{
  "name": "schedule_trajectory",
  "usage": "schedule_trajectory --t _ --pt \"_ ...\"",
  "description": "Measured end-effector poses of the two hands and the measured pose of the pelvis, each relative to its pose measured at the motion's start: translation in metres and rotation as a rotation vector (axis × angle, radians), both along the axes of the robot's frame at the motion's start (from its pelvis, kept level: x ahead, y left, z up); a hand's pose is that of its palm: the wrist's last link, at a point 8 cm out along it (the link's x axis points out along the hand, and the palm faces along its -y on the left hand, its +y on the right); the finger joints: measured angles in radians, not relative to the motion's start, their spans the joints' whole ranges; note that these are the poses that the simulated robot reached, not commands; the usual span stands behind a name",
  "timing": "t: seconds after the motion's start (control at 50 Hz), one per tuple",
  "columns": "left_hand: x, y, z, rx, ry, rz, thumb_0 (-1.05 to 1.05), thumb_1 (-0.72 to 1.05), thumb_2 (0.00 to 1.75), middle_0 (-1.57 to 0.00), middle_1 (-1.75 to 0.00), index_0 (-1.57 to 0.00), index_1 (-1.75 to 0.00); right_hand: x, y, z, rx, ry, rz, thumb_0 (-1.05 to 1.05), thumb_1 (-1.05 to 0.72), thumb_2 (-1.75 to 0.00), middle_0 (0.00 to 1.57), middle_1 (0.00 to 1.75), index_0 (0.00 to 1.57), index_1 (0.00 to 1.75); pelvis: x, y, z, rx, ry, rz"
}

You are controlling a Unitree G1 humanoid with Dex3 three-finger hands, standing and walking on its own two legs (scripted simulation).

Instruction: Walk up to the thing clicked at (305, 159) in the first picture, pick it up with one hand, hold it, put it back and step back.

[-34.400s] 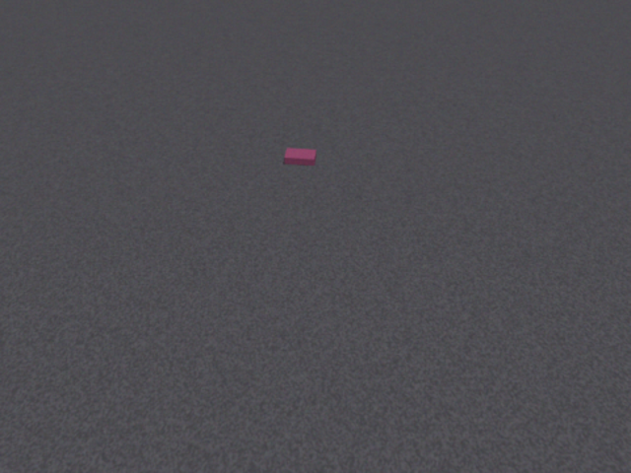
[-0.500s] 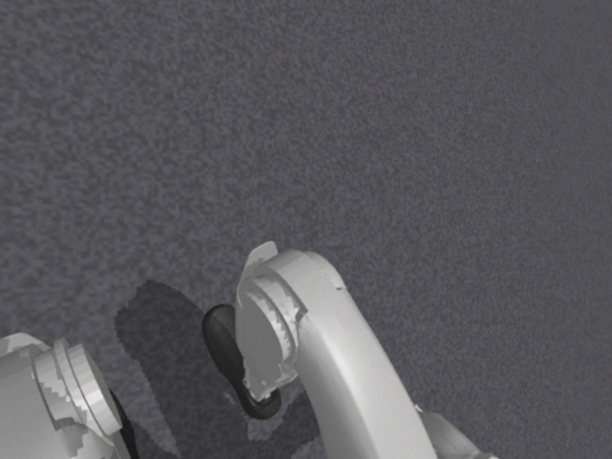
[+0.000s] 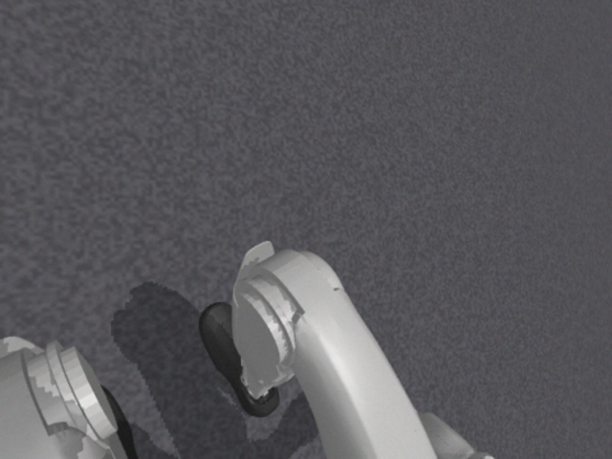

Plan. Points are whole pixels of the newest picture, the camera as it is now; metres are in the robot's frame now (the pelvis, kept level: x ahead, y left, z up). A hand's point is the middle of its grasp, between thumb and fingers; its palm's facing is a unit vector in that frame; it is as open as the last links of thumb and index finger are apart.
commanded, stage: open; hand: left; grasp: from above
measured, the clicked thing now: out of the picture +0.48 +0.34 -0.29
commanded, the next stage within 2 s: withdraw in 0.32 s
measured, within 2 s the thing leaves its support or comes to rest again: neither
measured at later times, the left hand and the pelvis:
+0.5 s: hand out of the picture +0.47 +0.33 -0.26, palm faces -0.44 -0.12 -0.89, open 13.9 cm; pelvis +0.00 +0.00 +0.00, yaw +0 degrees
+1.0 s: hand out of the picture +0.46 +0.35 -0.10, palm faces -0.46 -0.12 -0.88, open 14.0 cm; pelvis +0.00 +0.00 +0.05, yaw +6 degrees
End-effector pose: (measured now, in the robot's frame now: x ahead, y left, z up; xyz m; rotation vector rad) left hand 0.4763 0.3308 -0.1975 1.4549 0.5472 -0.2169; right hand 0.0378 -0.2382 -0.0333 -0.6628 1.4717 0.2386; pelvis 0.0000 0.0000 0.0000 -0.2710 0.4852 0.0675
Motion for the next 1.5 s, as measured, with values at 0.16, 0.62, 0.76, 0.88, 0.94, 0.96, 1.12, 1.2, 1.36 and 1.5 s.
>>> schedule_trajectory --t 0.16,0.62,0.76,0.88,0.94,0.96,1.12,1.2,1.36,1.5 --pt "-0.001 0.001 -0.001 0.003 -0.008 -0.015 0.0 -0.42 0.91 -0.14 -0.98 -0.15 -0.96 0.0 0.001 0.001 -0.003 0.01 0.01 0.0 -0.9 -0.9 0.2 0.3 0.2 0.3 0.0 0.0 0.0 0.0 -0.001 0.0" --pt "0.013 0.014 0.018 0.014 -0.1 0.036 0.0 -0.48 0.97 -0.1 -1.0 -0.11 -1.0 0.003 0.0 0.002 0.001 0.015 0.003 0.0 -0.91 -0.9 0.2 0.3 0.2 0.3 0.003 0.0 0.002 -0.002 0.021 0.002" --pt "0.027 0.03 0.078 0.077 -0.209 0.098 0.0 -0.5 0.98 -0.1 -0.98 -0.1 -0.99 0.01 -0.006 0.001 0.038 -0.008 -0.052 0.0 -0.91 -0.9 0.2 0.3 0.2 0.3 0.009 -0.002 0.009 0.011 0.077 0.01" --pt "0.018 0.037 0.13 0.114 -0.127 0.133 0.0 -0.5 0.99 -0.09 -0.98 -0.09 -0.98 0.034 -0.012 -0.004 0.084 -0.075 -0.109 0.0 -0.91 -0.9 0.2 0.3 0.2 0.3 0.011 -0.001 0.025 0.033 0.113 0.032" --pt "0.006 0.033 0.146 0.102 -0.045 0.128 0.0 -0.5 0.99 -0.1 -0.97 -0.09 -0.98 0.046 -0.013 -0.002 0.097 -0.108 -0.123 0.0 -0.91 -0.9 0.2 0.3 0.2 0.3 0.008 -0.001 0.037 0.048 0.113 0.048" --pt "0.002 0.03 0.15 0.091 -0.022 0.12 0.0 -0.5 0.99 -0.1 -0.97 -0.09 -0.98 0.049 -0.013 -0.001 0.098 -0.114 -0.124 0.0 -0.91 -0.9 0.2 0.3 0.2 0.3 0.006 -0.002 0.041 0.054 0.112 0.054" --pt "-0.02 0.006 0.155 0.007 0.024 0.037 0.0 -0.46 0.97 -0.13 -0.94 -0.13 -0.95 0.06 -0.028 0.01 0.024 -0.142 -0.107 0.0 -0.9 -0.9 0.2 0.3 0.2 0.3 -0.003 -0.009 0.053 0.082 0.106 0.078" --pt "-0.024 0.004 0.143 0.006 0.009 0.018 0.0 -0.45 0.96 -0.14 -0.94 -0.13 -0.95 0.055 -0.037 0.009 -0.027 -0.142 -0.106 0.0 -0.9 -0.9 0.2 0.3 0.2 0.3 -0.006 -0.012 0.046 0.086 0.101 0.08" --pt "-0.017 0.013 0.107 0.036 0.008 0.015 0.0 -0.47 0.97 -0.12 -0.96 -0.12 -0.97 0.03 -0.036 -0.007 -0.067 -0.091 -0.131 0.0 -0.9 -0.89 0.19 0.3 0.2 0.3 -0.005 -0.009 0.025 0.085 0.094 0.071" --pt "0.013 0.021 0.107 0.05 -0.096 0.051 0.0 -0.42 0.96 -0.16 -0.92 -0.16 -0.92 0.011 -0.019 -0.015 -0.044 -0.03 -0.167 0.0 -0.9 -0.89 0.2 0.3 0.2 0.3 0.003 -0.005 0.017 0.074 0.122 0.064"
